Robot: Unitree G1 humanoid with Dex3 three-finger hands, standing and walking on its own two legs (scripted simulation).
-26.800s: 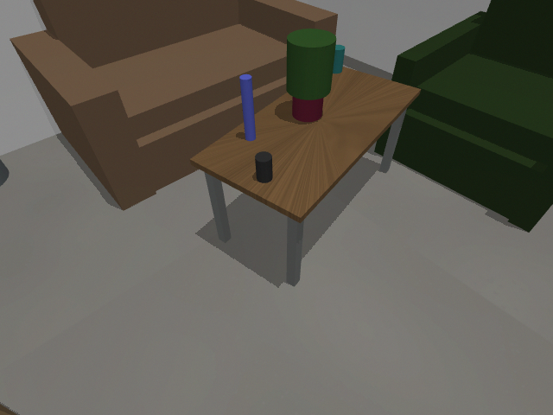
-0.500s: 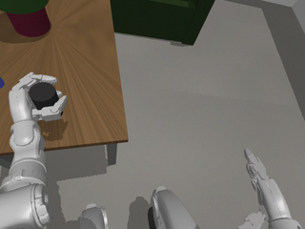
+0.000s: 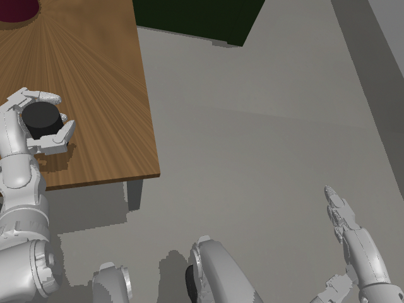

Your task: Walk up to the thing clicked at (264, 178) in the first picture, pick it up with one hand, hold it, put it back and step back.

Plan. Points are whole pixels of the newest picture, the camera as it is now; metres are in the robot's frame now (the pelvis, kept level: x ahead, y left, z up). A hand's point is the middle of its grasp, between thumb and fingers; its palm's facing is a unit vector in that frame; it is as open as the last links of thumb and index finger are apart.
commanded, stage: lower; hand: left
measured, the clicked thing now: (47, 129) +0.51 +0.19 -0.05
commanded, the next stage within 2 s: loosen in 0.52 s
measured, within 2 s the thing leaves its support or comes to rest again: rests again in 0.36 s
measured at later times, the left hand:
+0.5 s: hand (59, 133) +0.51 +0.17 -0.06, palm faces +0.12 -0.99 -0.05, open 7.5 cm
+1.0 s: hand (59, 133) +0.51 +0.17 -0.06, palm faces +0.13 -0.99 -0.03, open 11.0 cm
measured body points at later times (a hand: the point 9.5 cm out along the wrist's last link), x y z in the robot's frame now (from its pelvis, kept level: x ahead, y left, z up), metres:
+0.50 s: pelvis +0.00 +0.00 -0.01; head +0.19 +0.08 +0.39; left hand +0.50 +0.23 -0.06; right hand +0.17 -0.26 +0.07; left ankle +0.04 +0.13 -0.57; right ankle +0.06 -0.15 -0.57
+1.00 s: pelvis -0.01 +0.00 -0.02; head +0.18 +0.08 +0.38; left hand +0.50 +0.23 -0.06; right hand +0.17 -0.26 +0.07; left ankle +0.04 +0.13 -0.57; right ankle +0.06 -0.15 -0.57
